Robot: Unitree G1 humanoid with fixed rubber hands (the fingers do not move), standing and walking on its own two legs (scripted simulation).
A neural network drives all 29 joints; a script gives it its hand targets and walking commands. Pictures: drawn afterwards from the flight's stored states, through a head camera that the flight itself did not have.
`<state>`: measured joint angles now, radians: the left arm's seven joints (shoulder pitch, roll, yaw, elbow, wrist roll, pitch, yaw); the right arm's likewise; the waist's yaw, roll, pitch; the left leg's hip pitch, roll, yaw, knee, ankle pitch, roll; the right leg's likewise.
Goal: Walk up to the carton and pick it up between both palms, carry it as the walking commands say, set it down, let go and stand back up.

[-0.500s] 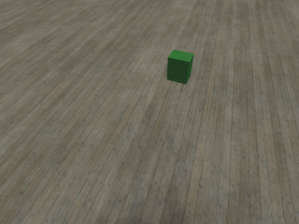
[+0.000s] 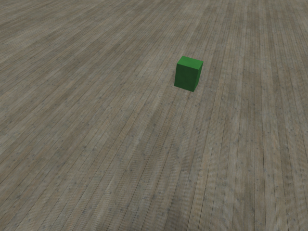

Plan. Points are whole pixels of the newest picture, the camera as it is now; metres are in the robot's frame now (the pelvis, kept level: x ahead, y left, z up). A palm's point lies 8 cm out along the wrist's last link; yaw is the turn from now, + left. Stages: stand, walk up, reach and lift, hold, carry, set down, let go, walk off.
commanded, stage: walk up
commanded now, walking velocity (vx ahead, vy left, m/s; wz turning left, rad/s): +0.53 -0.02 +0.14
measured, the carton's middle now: (188, 74) +1.58 -0.37 -0.65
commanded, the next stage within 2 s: none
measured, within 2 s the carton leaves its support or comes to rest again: neither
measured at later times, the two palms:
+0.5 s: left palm (91, 163) +0.35 +0.24 -0.14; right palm out of the picture +0.04 -0.18 -0.14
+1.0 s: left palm (95, 171) +0.32 +0.22 -0.14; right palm (193, 103) +0.65 -0.18 -0.13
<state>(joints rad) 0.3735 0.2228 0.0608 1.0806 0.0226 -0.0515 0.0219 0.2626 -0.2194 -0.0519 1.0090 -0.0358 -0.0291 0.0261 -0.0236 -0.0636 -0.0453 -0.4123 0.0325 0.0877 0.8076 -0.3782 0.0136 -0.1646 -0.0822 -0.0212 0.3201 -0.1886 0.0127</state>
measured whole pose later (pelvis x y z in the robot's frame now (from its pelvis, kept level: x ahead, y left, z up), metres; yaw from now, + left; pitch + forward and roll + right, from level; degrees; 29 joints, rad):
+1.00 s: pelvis +0.47 +0.02 -0.02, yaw +1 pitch +2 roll +1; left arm 0.54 0.14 0.03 1.14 0.03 -0.10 0.01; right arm 0.01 -0.16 -0.04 0.92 -0.02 -0.03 0.05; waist 0.08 0.00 0.02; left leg -0.59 0.07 0.13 0.64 -0.06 0.02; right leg 0.11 -0.05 -0.17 0.24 -0.37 0.01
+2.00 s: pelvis +1.01 -0.10 +0.00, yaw -17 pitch +1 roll +4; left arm 0.50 0.19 0.06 0.98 -0.01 -0.09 0.00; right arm 0.04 -0.25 -0.02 0.91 -0.02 -0.01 0.05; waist 0.08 0.05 0.01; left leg -0.64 0.12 0.06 0.88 -0.02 -0.04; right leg -0.02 0.03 0.03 0.24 -0.22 -0.10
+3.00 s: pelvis +1.22 -0.24 -0.01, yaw -23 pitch -1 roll +1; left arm 0.23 0.17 0.00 1.02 0.01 -0.02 0.02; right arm 0.29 -0.20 -0.05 1.04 -0.01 0.05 -0.02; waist 0.00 0.04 0.01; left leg -0.25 0.04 0.03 0.66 -0.41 -0.03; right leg -0.25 -0.01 -0.10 0.41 -0.14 -0.06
